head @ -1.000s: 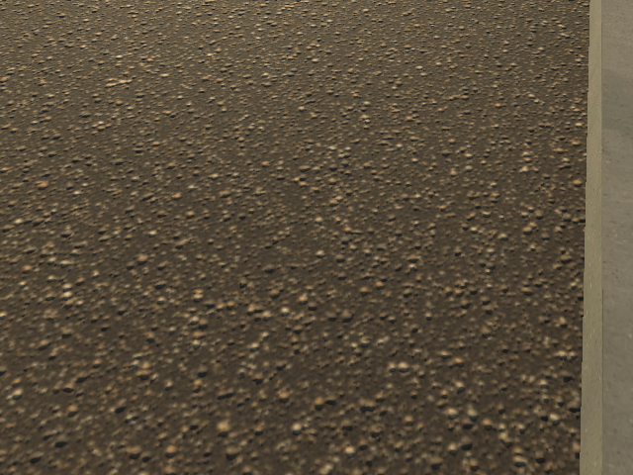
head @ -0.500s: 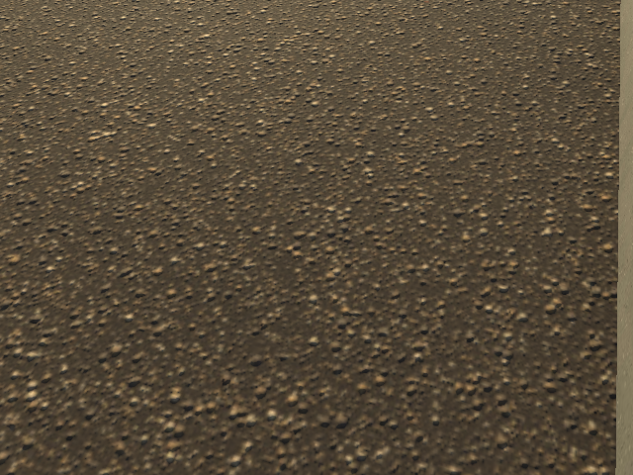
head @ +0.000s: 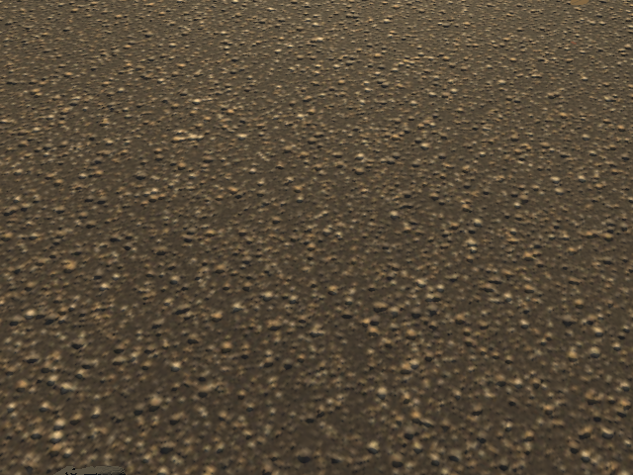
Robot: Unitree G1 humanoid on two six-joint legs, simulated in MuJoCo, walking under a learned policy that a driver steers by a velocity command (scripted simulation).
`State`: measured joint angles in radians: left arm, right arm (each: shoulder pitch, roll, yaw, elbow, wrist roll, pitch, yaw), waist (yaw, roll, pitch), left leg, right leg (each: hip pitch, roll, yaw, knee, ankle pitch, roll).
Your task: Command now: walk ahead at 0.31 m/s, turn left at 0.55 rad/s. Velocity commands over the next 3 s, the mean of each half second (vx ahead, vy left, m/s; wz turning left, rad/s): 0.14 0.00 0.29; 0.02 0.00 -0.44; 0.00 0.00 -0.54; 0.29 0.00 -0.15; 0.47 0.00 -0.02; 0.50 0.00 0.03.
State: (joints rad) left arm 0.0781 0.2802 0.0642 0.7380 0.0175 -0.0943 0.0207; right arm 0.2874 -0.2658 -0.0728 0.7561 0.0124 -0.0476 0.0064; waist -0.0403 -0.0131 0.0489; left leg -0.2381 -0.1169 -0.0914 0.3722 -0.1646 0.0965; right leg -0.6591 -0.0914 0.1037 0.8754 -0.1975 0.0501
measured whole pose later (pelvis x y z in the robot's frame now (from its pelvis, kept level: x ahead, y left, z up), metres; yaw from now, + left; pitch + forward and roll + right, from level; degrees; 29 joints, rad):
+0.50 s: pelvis +0.15 -0.04 -0.01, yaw +8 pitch +1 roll +0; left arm 0.18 0.24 0.04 0.77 -0.01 0.01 0.00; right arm 0.15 -0.25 -0.05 0.69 0.00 0.03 -0.04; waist 0.03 0.00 0.04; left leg -0.29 0.00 -0.07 0.56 -0.29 -0.02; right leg -0.39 0.06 0.06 0.49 -0.13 -0.03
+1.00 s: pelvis +0.17 -0.08 -0.01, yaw -8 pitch +3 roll +1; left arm 0.18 0.29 0.06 0.66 -0.01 0.02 0.00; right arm 0.13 -0.31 -0.09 0.71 0.00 0.02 -0.05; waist 0.01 0.04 0.04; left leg -0.52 0.01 -0.03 1.14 -0.48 -0.07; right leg -0.33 0.05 0.05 0.51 -0.22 -0.06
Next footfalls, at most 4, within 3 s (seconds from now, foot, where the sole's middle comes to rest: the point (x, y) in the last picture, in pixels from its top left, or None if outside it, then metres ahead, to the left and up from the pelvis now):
0.18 right None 0.28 -0.13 -0.78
0.50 left None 0.18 0.09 -0.78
0.84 right None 0.22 -0.18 -0.78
1.30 left None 0.26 0.03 -0.78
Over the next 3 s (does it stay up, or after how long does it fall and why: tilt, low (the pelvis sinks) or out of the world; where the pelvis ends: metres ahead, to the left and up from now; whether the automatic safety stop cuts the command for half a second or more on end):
stays up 0.74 -0.41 0.00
